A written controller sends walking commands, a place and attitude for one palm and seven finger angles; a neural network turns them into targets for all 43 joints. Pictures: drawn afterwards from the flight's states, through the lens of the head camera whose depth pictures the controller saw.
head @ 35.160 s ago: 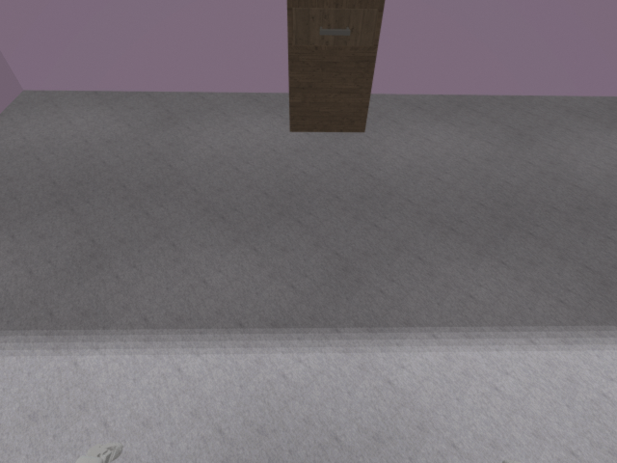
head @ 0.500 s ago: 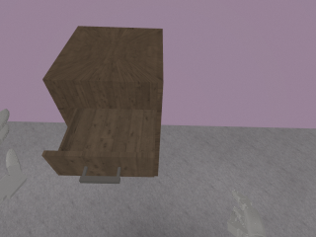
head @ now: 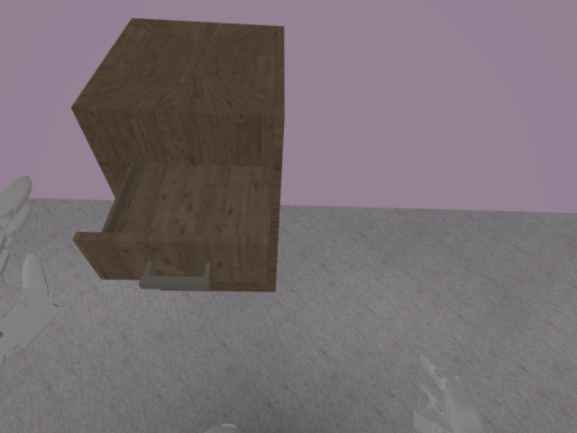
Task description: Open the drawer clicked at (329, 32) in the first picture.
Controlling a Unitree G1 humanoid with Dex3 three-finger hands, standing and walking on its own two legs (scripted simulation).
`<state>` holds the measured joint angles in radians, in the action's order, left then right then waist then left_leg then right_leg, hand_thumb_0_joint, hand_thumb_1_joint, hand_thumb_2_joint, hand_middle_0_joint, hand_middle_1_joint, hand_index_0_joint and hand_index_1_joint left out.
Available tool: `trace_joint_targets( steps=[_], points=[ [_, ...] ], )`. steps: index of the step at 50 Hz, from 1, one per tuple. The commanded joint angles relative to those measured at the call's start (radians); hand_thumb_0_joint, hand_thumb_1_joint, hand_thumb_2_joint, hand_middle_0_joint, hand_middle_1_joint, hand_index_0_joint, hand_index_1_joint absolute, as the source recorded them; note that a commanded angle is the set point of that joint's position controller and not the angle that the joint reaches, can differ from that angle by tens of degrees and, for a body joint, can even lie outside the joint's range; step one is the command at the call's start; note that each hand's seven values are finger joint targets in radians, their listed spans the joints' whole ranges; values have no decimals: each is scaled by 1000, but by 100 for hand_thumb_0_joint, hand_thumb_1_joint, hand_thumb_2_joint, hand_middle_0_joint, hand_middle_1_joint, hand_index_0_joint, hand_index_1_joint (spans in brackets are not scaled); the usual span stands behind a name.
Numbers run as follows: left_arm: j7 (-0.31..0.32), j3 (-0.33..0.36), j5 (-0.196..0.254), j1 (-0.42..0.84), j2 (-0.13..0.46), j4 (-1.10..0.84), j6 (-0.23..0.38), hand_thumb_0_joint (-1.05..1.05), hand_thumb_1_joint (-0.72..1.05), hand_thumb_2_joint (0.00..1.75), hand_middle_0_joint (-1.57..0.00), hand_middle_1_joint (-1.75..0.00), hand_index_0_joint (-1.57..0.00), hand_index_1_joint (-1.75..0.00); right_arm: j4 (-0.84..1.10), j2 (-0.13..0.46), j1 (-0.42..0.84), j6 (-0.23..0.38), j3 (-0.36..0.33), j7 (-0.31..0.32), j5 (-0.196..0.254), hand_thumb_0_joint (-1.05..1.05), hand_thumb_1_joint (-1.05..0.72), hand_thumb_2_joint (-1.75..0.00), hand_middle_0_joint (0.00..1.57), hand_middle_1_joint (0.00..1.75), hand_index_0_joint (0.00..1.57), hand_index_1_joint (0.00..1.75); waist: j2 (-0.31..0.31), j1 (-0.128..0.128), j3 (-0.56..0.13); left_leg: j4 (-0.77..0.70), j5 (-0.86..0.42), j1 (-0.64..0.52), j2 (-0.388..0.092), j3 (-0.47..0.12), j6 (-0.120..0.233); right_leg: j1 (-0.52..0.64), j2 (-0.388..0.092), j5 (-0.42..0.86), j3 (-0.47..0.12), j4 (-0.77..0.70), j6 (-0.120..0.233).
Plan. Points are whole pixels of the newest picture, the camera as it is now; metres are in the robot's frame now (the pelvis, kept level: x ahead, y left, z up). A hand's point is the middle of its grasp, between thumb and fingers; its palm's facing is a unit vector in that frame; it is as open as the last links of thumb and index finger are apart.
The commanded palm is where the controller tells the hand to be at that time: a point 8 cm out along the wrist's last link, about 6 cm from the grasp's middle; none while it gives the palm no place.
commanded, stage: step back with the hand held close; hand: left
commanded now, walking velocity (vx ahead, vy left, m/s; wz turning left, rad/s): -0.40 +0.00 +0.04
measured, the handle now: (177, 274) +0.44 +0.25 -0.19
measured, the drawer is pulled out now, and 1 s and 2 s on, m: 0.23 0.23 0.23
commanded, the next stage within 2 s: stop stepping back and stand still in 0.10 s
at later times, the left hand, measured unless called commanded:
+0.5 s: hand out of the picture +0.10 +0.22 +0.18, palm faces +0.33 -0.82 -0.46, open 7.4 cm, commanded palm +0.04 +0.27 +0.19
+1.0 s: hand out of the picture +0.09 +0.23 +0.17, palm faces +0.35 -0.83 -0.43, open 7.4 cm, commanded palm none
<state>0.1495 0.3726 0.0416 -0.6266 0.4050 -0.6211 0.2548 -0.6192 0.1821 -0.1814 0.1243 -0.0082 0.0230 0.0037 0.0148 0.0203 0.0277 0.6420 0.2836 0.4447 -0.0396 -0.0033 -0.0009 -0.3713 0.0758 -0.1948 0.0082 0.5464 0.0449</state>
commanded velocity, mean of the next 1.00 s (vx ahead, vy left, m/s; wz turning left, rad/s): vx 0.01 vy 0.01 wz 0.00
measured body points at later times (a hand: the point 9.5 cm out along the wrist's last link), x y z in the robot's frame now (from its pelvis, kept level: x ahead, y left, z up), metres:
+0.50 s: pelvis -0.10 -0.01 +0.00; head -0.08 +0.00 +0.45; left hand +0.08 +0.26 +0.20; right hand +0.05 -0.23 -0.09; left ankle -0.03 +0.12 -0.71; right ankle -0.09 -0.11 -0.73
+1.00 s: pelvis -0.09 +0.00 +0.01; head -0.08 +0.01 +0.46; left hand +0.07 +0.27 +0.19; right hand +0.07 -0.24 -0.07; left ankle -0.09 +0.10 -0.73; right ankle -0.09 -0.11 -0.73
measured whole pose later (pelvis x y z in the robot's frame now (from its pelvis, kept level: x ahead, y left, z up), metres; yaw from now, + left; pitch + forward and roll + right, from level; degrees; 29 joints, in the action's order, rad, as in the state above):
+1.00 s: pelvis -0.09 +0.00 +0.01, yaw -1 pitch +0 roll -1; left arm 0.17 0.34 0.03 -0.67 0.36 -0.59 0.22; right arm -0.63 0.19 -0.20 0.11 0.00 0.04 0.02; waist 0.01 0.01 0.04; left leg 0.50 0.26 0.23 -0.01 0.02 0.02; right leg -0.21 0.02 -0.23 0.05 0.44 0.02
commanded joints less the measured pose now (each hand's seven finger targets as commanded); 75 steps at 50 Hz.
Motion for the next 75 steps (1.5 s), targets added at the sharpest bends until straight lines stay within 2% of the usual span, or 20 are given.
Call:
trace_joint_targets(
  steps=[1, 7, 9, 10, 14, 18, 20, 23, 24, 31, 35, 39, 43, 49, 50, 52, 56, 60, 66, 75],
  points=[
    [39, 133, 5, -60, 161, -159, 51, 0, 90, 90, -20, -30, -20, -30, 143, 103, 61, 4, -71, 5, -4, 0, -90, -90, 20, 30, 20, 30, 158, -1, -183, 339, 184, 45, 41, -50, -5, 80, -400, -50, -385, -321, 129],
    [39, 86, -2, 9, 153, -214, 44, 0, 90, 90, -20, -30, -20, -30, 128, 112, 52, -34, -36, 46, -13, 0, -90, -90, 20, 30, 20, 30, -7, 29, -94, -283, 20, -179, 27, 20, 16, -9, -188, -17, -125, -184, 1],
    [44, 90, -15, 51, 159, -272, 68, 0, 90, 90, -20, -30, -20, -30, 143, 145, 47, 5, -58, 48, -20, 0, -90, -90, 20, 30, 20, 30, -262, 9, -111, -363, -259, -79, -261, -245, 127, 9, -27, -175, -8, 179, -66],
    [37, 102, 6, -2, 154, -232, 65, 0, 90, 90, -20, -30, -20, -30, 131, 125, 22, 37, -67, 36, -8, 0, -90, -90, 20, 30, 20, 30, -243, 15, -171, -389, -219, -87, -305, -226, 149, -6, -14, -313, -37, 413, -53],
    [43, 107, 18, -55, 116, -293, 27, 0, 90, 90, -20, -30, -20, -30, 111, 118, 32, 78, -56, 19, -11, 0, -90, -90, 20, 30, 20, 30, -169, 2, -127, -276, -309, -190, -250, -149, 156, -121, -59, -279, -57, 464, -69],
    [43, 92, 4, -18, 112, -267, 7, 0, 90, 90, -20, -30, -20, -30, 126, 129, 53, 67, -28, 16, -2, 0, -90, -90, 20, 30, 20, 30, -230, 0, -53, -330, 248, -26, -174, -124, 88, 166, -51, -228, 32, 23, -64],
    [38, 109, -11, -11, 128, -207, 2, 0, 90, 90, -20, -30, -20, -30, 128, 130, 55, 52, -31, 18, 0, 0, -90, -90, 20, 30, 20, 30, -118, -5, -39, -255, 306, 36, -84, -42, 47, 295, -55, -148, 47, -149, -53],
    [32, 117, 2, 6, 145, -159, -2, 0, 90, 90, -20, -30, -20, -30, 134, 121, 33, 28, -54, 18, 20, 0, -90, -90, 20, 30, 20, 30, 215, -1, -49, 242, 154, -22, 53, 4, 7, 52, -350, -431, -401, -402, 87],
    [26, 110, 3, -31, 124, -135, 0, 0, 90, 90, -20, -30, -20, -30, 123, 125, 25, 18, -60, 14, 11, 0, -90, -90, 20, 30, 20, 30, 198, 8, -40, 348, 91, -8, 50, -15, 8, 42, -373, -346, -394, -391, 111],
    [39, 87, -15, -42, 128, -196, 36, 0, 90, 90, -20, -30, -20, -30, 134, 118, 46, 50, -34, 40, 7, 0, -90, -90, 20, 30, 20, 30, 16, 9, -56, -281, 25, -239, 15, 19, 57, 95, -245, -244, -144, -237, 36],
    [34, 127, -14, -56, 161, -235, 39, 0, 90, 90, -20, -30, -20, -30, 144, 117, 55, 60, -31, 43, 6, 0, -90, -90, 20, 30, 20, 30, -248, -6, -76, -379, -48, -171, -173, -211, 114, 138, -87, -163, 21, 42, -51],
    [31, 123, -8, -68, 129, -177, 39, 0, 90, 90, -20, -30, -20, -30, 130, 134, 49, 68, -39, 38, 19, 0, -90, -90, 20, 30, 20, 30, -82, -3, -53, -271, -59, -80, -90, -97, 76, 285, -111, 10, -26, -129, -49],
    [29, 96, 2, -52, 114, -149, 40, 0, 90, 90, -20, -30, -20, -30, 134, 130, 37, 45, -48, 23, 23, 0, -90, -90, 20, 30, 20, 30, 57, 15, -40, -108, 43, -113, 11, -20, 33, 184, -250, -134, -246, -300, 18],
    [36, 86, -6, -14, 116, -175, 30, 0, 90, 90, -20, -30, -20, -30, 143, 123, 68, 32, -30, 33, 12, 0, -90, -90, 20, 30, 20, 30, -68, 2, -50, -288, -160, -211, -56, -82, 53, 210, -132, 47, -69, -170, -30],
    [-105, -275, -118, 144, -35, 688, -154, 0, 90, 90, -20, -30, -20, -30, -128, 284, 94, 50, -87, -59, -7, 0, -90, -90, 20, 30, 20, 30, -105, 33, -13, -133, -365, -124, -61, -98, 44, 75, -170, 225, 13, 48, -24],
    [-125, -278, -85, 142, -106, 768, -231, 0, 90, 90, -20, -30, -20, -30, -100, 173, -4, -26, -62, -38, -14, 0, -90, -90, 20, 30, 20, 30, 2, 3, -156, -109, -496, -223, -101, -93, 64, 94, -143, 172, -6, 57, -28],
    [-130, -286, -82, 264, -46, 1015, -236, 0, 90, 90, -20, -30, -20, -30, -103, 186, 8, -73, -46, -21, -18, 0, -90, -90, 20, 30, 20, 30, 193, -15, -166, -93, -425, -210, -34, -78, 49, 221, -200, 391, -79, -20, 5],
    [-121, -317, -68, 365, -54, 1297, -266, 0, 90, 90, -20, -30, -20, -30, -196, 145, 24, -111, -17, -10, -25, 0, -90, -90, 20, 30, 20, 30, -52, -22, -37, -243, -329, -207, -44, -87, 45, 207, -161, 151, -66, -86, -18],
    [-127, -331, -63, 321, -99, 1565, -259, 0, 90, 90, -20, -30, -20, -30, -322, 100, -34, -122, -7, 3, -23, 0, -90, -90, 20, 30, 20, 30, -186, -27, 4, -334, -17, -201, -34, -89, 45, 222, -153, -29, -70, -207, -10],
    [-119, -357, -56, 273, -139, 1726, -256, 0, 90, 90, -20, -30, -20, -30, -443, 68, -178, -124, -6, 18, -12, 0, -90, -90, 20, 30, 20, 30, -45, -16, 37, -337, -78, -242, -56, -100, 55, 202, -160, -12, -45, -221, -8]
  ],
)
